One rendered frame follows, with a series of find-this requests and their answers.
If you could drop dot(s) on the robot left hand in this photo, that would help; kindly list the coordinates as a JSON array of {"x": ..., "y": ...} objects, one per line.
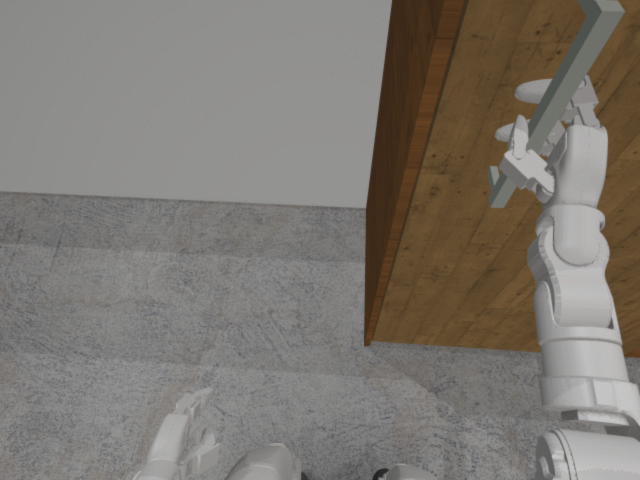
[{"x": 175, "y": 441}]

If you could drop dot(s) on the wardrobe door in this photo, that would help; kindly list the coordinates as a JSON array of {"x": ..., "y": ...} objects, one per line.
[{"x": 460, "y": 275}]

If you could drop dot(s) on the right robot upper arm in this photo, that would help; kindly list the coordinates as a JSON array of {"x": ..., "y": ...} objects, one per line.
[{"x": 576, "y": 455}]

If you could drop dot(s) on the left robot thigh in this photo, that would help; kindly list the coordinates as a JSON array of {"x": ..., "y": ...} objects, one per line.
[{"x": 266, "y": 463}]

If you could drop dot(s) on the handle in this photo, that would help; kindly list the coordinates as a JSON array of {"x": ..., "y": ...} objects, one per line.
[{"x": 602, "y": 16}]

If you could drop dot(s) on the robot left shin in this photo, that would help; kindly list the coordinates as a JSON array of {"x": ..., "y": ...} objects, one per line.
[{"x": 279, "y": 444}]

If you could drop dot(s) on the robot left forearm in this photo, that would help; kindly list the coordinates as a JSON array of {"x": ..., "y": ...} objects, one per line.
[{"x": 158, "y": 470}]

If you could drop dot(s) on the robot right hand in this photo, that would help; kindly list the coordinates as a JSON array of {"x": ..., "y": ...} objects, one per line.
[{"x": 577, "y": 156}]

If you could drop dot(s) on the robot right forearm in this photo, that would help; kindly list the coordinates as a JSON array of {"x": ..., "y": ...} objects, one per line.
[{"x": 585, "y": 375}]

